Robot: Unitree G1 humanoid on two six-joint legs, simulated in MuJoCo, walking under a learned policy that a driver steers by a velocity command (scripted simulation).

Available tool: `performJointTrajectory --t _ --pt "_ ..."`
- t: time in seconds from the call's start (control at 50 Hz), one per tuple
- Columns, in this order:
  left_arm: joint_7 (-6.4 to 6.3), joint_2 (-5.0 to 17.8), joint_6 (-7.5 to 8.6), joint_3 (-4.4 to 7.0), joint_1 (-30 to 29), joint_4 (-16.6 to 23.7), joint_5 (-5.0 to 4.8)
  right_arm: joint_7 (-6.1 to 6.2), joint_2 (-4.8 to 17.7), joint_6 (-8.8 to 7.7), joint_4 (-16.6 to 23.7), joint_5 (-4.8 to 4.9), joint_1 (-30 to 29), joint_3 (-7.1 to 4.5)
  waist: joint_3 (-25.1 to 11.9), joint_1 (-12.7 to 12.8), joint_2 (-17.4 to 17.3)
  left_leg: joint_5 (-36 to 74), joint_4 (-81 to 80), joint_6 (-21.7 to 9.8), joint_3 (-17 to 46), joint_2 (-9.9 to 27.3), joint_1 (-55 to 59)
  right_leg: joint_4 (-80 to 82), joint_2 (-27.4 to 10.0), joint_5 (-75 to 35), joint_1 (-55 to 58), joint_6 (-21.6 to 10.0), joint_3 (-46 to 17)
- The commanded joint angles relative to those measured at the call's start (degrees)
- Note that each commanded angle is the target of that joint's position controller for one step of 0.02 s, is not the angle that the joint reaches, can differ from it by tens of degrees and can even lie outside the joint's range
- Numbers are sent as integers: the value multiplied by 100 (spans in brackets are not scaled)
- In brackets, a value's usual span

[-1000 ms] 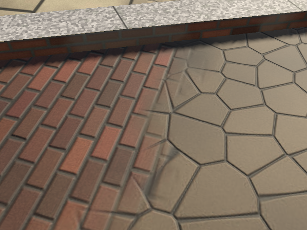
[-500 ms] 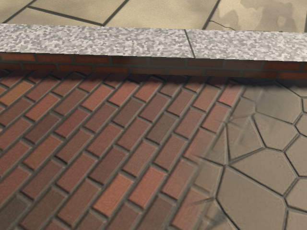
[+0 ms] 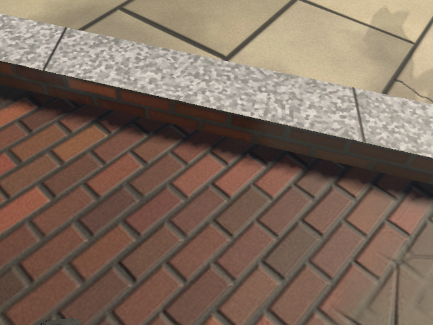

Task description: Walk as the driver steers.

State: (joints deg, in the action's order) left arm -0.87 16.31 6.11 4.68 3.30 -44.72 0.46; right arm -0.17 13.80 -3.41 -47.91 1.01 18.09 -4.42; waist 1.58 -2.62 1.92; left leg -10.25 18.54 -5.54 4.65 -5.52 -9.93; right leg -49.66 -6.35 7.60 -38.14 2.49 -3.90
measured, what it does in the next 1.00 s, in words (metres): walks ahead, turning right: right foot, then left foot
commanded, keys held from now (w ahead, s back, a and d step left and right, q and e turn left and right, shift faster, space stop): w+e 0.94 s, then e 0.06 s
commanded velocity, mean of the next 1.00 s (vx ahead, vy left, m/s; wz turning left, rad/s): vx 0.50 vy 0.00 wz -0.34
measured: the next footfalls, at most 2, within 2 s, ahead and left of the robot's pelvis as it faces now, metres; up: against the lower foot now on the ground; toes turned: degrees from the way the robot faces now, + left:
right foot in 0.26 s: +0.34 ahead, -0.14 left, +0.00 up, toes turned -2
left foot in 0.74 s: +0.63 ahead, +0.02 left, +0.00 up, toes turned -22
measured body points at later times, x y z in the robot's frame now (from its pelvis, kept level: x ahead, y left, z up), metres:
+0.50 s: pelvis +0.30 -0.07 +0.00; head +0.33 -0.08 +0.45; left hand +0.39 +0.19 -0.12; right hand +0.43 -0.35 -0.10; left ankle +0.40 +0.10 -0.68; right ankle +0.30 -0.13 -0.75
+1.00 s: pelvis +0.57 -0.07 +0.00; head +0.60 -0.08 +0.44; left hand +0.83 +0.12 -0.10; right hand +0.51 -0.36 -0.11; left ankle +0.60 +0.03 -0.75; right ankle +0.56 -0.24 -0.67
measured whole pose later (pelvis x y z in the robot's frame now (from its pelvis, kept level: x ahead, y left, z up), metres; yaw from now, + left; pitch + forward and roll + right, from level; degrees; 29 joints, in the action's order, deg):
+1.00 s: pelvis +0.57 -0.07 +0.00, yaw -26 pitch +2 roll +2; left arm 0.2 18.9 1.3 4.4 12.5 -38.6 -1.3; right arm -0.2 15.3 -5.7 -45.2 -0.5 16.3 -3.9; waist 1.4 -2.3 3.2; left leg -10.9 17.5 -1.7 -4.8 -1.9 -8.2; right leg -61.5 -4.8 15.2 -37.7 1.2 -3.8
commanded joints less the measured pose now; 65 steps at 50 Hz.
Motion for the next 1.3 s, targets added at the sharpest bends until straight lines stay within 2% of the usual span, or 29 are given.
performJointTrajectory --t 0.02,0.16,0.2,0.24,0.26,0.28,0.3,0.32,0.36,0.44,0.58,0.68,0.72,0.74,0.76,0.78,0.8,0.82,0.84,0.9,0.98,1.12,1.18,1.2,1.22,1.24,1.26,1.28,1.3 --pt "75 150 50 -17 -290 327 -24 106 885 -80 345 9 -59 -187 -215 14 -686 1500 -624 -763 664 1141 -45 1260 262 -1207 396 33 250" --pt "324 346 136 -79 -953 596 -141 120 998 -70 -12 -63 494 -176 188 -285 -660 1822 -342 -599 726 1853 1378 2018 307 -946 -161 -533 333" --pt "378 452 135 -52 -610 554 -149 147 1087 -43 2 -82 329 -194 -1 -52 -720 3140 68 -441 495 1859 1602 2076 483 -470 301 -740 478" --pt "361 747 101 105 544 239 -128 158 1143 9 74 -110 90 -180 -773 567 -666 4978 1437 -252 55 1516 1443 2171 901 -524 1967 -1023 762" --pt "336 980 70 176 1457 61 -82 172 1053 9 191 -168 41 -117 -1418 926 -303 4000 2848 -87 -110 1292 498 2038 297 -860 3531 -1336 -95" --pt "342 1478 50 301 1973 17 -55 105 530 -111 283 -200 722 38 -2098 661 1095 652 5153 428 -362 289 -1783 2298 -1004 -299 5628 -2356 -2751" --pt "361 1070 13 198 2076 -94 -175 35 648 -255 273 -152 586 73 -2181 759 1229 -2019 5774 438 209 78 -2918 3157 -1245 723 6113 -2476 -4153" --pt "323 817 -12 123 1670 26 -187 -30 975 -369 465 21 -6 7 -1274 790 759 -1689 5949 352 387 443 -3470 3290 -1114 1238 5473 -2173 -3574" --pt "297 623 -59 39 1076 232 -93 -25 950 -453 629 -61 -637 3 -364 529 -263 -1011 5163 336 183 834 -3200 3542 -710 401 3818 -1936 -2507" --pt "212 669 -64 24 1003 340 -97 68 752 -286 722 -208 -477 -21 -322 166 106 -668 3977 627 7 1028 -2500 3796 -280 -950 2770 -1913 -1685" --pt "17 872 -215 110 1685 231 -210 41 476 -297 1167 -139 -1836 82 -207 640 267 1498 1491 896 -125 568 -1893 3613 180 -728 2326 -1459 -1221" --pt "-46 863 -348 127 1905 218 -212 -74 738 -432 1352 -54 -2160 7 -181 628 396 852 733 751 81 418 -1673 2954 -101 -396 3117 -1361 -2056" --pt "-49 802 -378 119 1687 313 -188 -46 913 -495 1210 -50 -1559 -84 -351 260 539 725 375 513 -5 464 -813 2474 -1 -710 3084 -1186 -2139" --pt "-22 590 -355 44 1577 407 -148 2 1125 -521 1107 -128 -914 -169 -867 -60 443 729 490 247 242 876 359 1638 263 -839 2711 -1010 -1882" --pt "-9 250 -321 -75 1628 546 -30 63 1490 -503 1026 -180 39 -261 -1694 -385 -304 627 617 -127 1273 1919 1895 2 723 360 1858 -775 -1246" --pt "0 91 -273 -148 2453 702 -227 11 1769 -403 798 -194 327 -335 -2114 57 -2281 -491 170 -990 3771 3011 3223 -1477 1224 2775 -72 -512 -645" --pt "-22 713 -292 -39 2344 511 -286 -12 1174 -369 928 -97 115 -217 -1547 -70 -1467 -1488 -18 -835 3771 2930 2809 -2132 697 2518 -658 -424 -740" --pt "-12 948 -328 37 1743 582 -236 6 872 -336 974 -87 -93 -133 -867 -205 -899 -1291 -100 -585 2826 2642 2127 -2268 541 1965 -758 -370 -604" --pt "-8 870 -351 42 1483 631 -179 0 818 -304 987 -143 -339 -85 -502 -98 -499 -611 -255 -475 2170 2390 1451 -2190 368 1567 -556 -305 -451" --pt "91 554 -384 30 1342 776 -219 -1 699 -312 855 -179 -573 -42 -136 162 -794 321 -699 -425 1044 1969 505 -1778 29 1069 -189 -249 -285" --pt "115 384 -430 -16 1006 1027 -156 13 946 -348 695 -141 -651 -123 1 250 -652 2204 -838 -606 139 2024 348 -1143 -47 601 -398 -57 -141" --pt "375 346 -381 -44 207 1314 -134 145 1308 -116 473 -26 -534 -181 -224 18 -708 3145 -320 -213 -1103 1832 656 1164 295 -870 634 -228 473" --pt "450 670 -393 114 482 1374 -79 199 1478 -26 493 102 -646 -252 -447 296 -821 3960 603 -29 -1161 1966 969 1618 586 -175 1176 -561 665" --pt "438 839 -383 221 1033 1243 -67 218 1433 10 517 132 -708 -244 -679 611 -691 4005 1426 112 -1300 1810 843 2063 785 -439 1876 -733 744" --pt "347 1173 -379 369 1629 1092 -48 211 1245 -2 530 55 -489 -175 -1016 852 -251 3152 2627 390 -1430 1434 240 2409 794 -1543 2984 -964 521" --pt "194 1745 -428 445 1714 1163 -36 145 633 -28 700 -357 7 32 -1514 430 1293 -1652 4534 760 -1456 841 -1636 1758 -676 -4590 4681 -1569 -1325" --pt "199 1831 -397 396 1479 1494 67 63 785 -76 788 -275 272 117 -2694 382 1514 -3248 6105 920 -364 126 -2830 2258 -1736 -4045 5648 -2827 -3608" --pt "226 1397 -409 311 1323 1592 41 12 1291 -69 742 -103 -216 -2 -2623 714 531 -2591 6217 836 189 489 -2991 2538 -1365 -3180 5292 -2540 -3051" --pt "208 1196 -411 244 1028 1573 -42 30 1262 -30 856 -41 -571 18 -1946 601 282 -2081 5911 787 112 649 -3102 2618 -1072 -2551 4601 -2220 -2452"
Velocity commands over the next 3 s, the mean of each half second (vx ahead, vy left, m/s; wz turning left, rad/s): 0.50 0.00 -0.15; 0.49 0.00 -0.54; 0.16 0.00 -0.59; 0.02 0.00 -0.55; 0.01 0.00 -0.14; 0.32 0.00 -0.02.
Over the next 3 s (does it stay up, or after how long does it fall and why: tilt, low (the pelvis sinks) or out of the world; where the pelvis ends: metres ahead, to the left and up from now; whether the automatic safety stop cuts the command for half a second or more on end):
stays up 0.77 -0.29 -0.01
